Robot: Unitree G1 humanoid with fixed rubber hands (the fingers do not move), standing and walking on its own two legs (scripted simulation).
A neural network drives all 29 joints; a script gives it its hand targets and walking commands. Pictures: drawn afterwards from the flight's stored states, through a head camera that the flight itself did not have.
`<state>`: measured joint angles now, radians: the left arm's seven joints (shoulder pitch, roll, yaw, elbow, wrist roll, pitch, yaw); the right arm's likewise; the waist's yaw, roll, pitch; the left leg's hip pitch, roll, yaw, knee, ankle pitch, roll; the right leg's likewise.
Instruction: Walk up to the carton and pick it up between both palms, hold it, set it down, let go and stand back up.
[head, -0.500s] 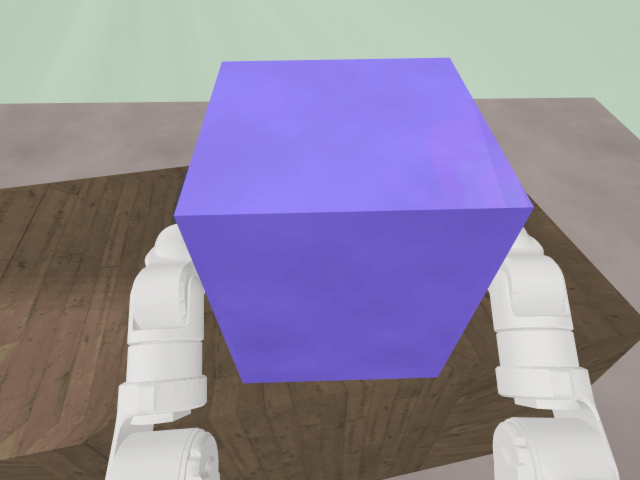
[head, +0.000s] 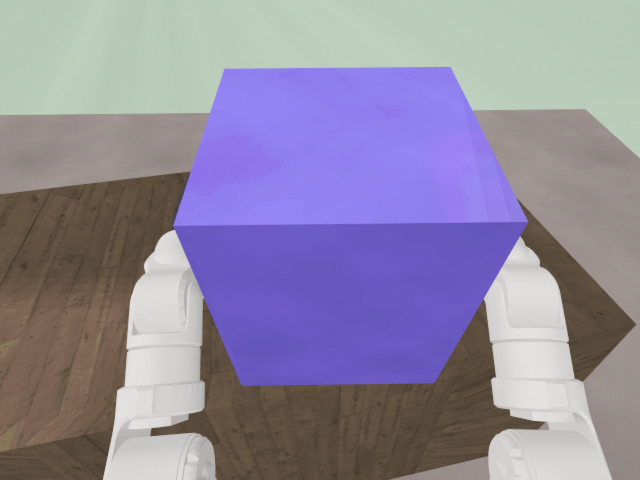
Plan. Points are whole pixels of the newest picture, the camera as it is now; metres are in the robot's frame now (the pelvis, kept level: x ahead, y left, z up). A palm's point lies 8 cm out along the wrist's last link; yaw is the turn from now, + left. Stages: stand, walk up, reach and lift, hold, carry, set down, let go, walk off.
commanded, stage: hold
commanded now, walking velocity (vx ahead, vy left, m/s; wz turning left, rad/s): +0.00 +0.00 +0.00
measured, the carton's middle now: (338, 238) +0.35 +0.00 +0.17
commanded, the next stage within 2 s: none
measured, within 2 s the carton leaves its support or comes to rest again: neither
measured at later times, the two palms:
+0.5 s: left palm (186, 232) +0.38 +0.18 +0.16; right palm (457, 230) +0.37 -0.16 +0.15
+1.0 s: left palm (220, 241) +0.40 +0.15 +0.12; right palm (471, 241) +0.39 -0.19 +0.12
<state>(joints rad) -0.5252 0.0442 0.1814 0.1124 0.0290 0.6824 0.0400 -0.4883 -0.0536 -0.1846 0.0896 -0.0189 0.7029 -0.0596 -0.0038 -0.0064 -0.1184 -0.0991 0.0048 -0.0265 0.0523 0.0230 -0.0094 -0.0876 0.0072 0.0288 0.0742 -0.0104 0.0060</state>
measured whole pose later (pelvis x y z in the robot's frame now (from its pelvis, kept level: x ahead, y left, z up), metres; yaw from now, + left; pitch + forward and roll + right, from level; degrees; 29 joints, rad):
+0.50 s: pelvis +0.00 +0.02 +0.00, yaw +0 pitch +7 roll +0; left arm -0.63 0.05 0.21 0.34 0.07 0.55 0.04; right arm -0.60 -0.06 -0.24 0.35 -0.05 0.54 -0.02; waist 0.00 -0.01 -0.17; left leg -0.24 -0.02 -0.02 0.11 0.02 0.01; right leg -0.21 -0.02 0.03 0.09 0.00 0.02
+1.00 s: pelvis +0.04 -0.01 +0.00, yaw -1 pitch +4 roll +0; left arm -0.45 0.03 0.15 0.17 0.02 0.57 0.09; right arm -0.42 -0.07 -0.15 0.16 0.01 0.57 -0.06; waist -0.01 -0.01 -0.07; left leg -0.06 0.01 -0.03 0.00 0.00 -0.02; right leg -0.05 0.01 0.04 0.03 -0.03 0.00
